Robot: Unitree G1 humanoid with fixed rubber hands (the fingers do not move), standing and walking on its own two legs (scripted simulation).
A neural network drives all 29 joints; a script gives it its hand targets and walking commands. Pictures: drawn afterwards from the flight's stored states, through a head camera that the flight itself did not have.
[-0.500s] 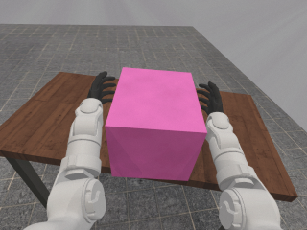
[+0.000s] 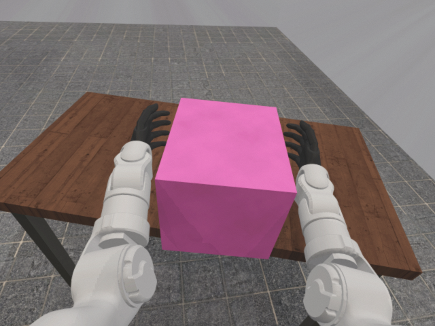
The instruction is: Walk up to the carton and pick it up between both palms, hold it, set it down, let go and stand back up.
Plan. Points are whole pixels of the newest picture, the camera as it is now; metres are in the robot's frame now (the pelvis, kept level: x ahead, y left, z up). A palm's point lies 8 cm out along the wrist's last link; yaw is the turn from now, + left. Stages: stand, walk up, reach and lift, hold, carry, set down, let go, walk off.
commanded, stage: set down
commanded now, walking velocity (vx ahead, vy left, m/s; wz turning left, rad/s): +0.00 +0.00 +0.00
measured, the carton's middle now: (222, 174) +0.43 +0.00 +0.07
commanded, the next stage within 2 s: none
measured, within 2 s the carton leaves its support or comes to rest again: rests again in 0.14 s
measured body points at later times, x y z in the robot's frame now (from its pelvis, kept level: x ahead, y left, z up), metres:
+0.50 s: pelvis +0.01 +0.00 +0.00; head +0.00 +0.02 +0.45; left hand +0.43 +0.17 +0.15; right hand +0.42 -0.15 +0.14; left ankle +0.01 +0.13 -0.75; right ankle +0.00 -0.11 -0.75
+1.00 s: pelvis +0.01 +0.00 +0.00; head +0.01 +0.02 +0.45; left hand +0.43 +0.17 +0.15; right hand +0.42 -0.15 +0.14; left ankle +0.01 +0.13 -0.75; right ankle +0.00 -0.11 -0.75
